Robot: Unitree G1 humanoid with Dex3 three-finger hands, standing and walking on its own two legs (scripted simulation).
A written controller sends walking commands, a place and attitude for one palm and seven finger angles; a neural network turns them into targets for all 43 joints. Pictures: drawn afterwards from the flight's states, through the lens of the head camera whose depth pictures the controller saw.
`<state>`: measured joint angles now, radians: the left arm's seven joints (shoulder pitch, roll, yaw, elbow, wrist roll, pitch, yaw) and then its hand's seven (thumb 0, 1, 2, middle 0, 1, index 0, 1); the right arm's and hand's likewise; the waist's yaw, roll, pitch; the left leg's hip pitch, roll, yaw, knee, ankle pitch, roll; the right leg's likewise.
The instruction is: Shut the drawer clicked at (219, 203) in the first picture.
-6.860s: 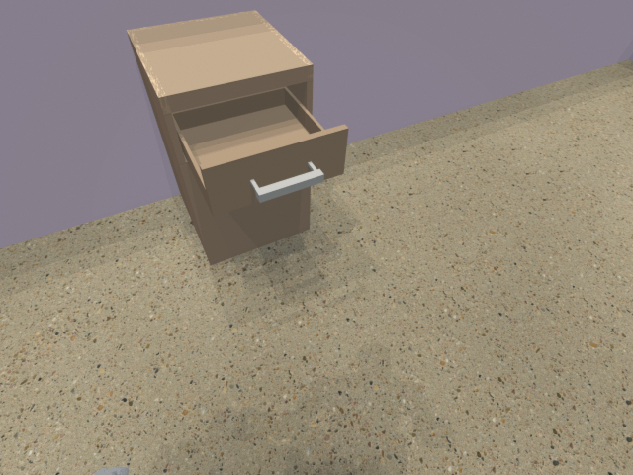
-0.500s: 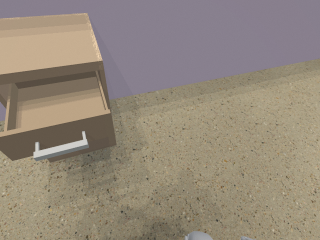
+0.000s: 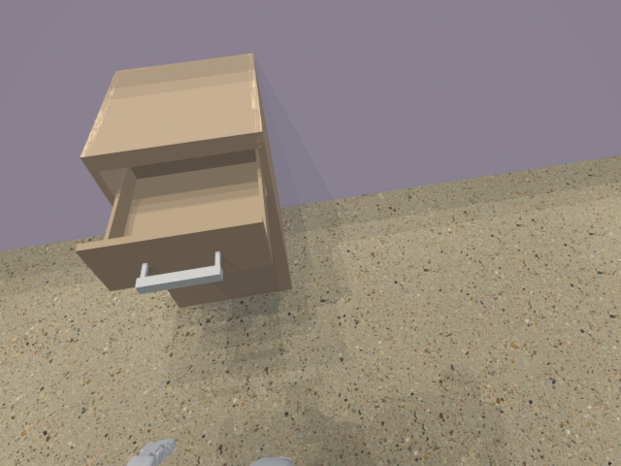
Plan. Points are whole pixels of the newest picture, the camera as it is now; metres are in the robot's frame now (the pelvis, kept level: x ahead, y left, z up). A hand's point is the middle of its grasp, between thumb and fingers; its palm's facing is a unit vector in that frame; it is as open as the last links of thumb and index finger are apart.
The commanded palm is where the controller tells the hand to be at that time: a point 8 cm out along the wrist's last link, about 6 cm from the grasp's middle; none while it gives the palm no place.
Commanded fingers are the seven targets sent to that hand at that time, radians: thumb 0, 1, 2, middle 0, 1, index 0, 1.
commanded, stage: turn to face it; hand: left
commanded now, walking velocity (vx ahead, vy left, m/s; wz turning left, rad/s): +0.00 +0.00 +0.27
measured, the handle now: (180, 270) +0.53 +0.31 -0.18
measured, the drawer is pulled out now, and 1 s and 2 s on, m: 0.25 0.25 0.25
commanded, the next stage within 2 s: take the last steps up to it in 0.06 s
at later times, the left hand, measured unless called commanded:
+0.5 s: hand out of the picture -0.08 +0.25 -0.18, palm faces +0.22 -0.96 -0.18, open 7.4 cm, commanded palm none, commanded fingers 0.00 0.90 0.90 -0.20 -0.30 -0.20 -0.30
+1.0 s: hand (181, 398) +0.26 +0.24 -0.18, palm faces +0.10 -0.98 -0.19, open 7.4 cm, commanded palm none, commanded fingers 0.00 0.90 0.90 -0.20 -0.30 -0.20 -0.30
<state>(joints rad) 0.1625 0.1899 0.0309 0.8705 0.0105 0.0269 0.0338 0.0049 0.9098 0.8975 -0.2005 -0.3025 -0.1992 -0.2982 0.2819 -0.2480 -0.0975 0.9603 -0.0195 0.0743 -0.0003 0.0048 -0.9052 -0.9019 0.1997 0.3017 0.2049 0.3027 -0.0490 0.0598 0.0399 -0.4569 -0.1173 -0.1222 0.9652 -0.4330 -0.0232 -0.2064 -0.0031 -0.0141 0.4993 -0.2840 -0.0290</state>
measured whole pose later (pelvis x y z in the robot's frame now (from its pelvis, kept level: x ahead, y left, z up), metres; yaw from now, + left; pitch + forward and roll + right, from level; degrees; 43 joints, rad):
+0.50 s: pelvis +0.02 +0.07 +0.00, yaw +8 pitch -1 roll -2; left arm 0.42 0.23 0.05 1.11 0.03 0.04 0.00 0.01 0.91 0.90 -0.20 -0.30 -0.20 -0.30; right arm 0.21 -0.16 -0.02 0.98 -0.02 -0.03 -0.01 0.00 -0.91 -0.90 0.20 0.30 0.20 0.30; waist 0.05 -0.05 0.00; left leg -0.10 -0.01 0.06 0.46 -0.34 0.05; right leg -0.37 -0.07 -0.06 0.97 -0.43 0.02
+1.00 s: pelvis +0.18 +0.06 -0.03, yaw +6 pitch -2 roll +0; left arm 0.14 0.16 0.04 1.00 0.01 -0.05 0.00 0.00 0.91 0.90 -0.20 -0.30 -0.19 -0.30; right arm 0.53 -0.10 -0.02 1.20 0.00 -0.03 -0.04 0.00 -0.91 -0.90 0.20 0.30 0.21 0.30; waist -0.04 0.01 0.07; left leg -0.04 0.00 0.05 0.88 -0.51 0.03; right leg -0.41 0.02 -0.13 0.66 -0.20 -0.10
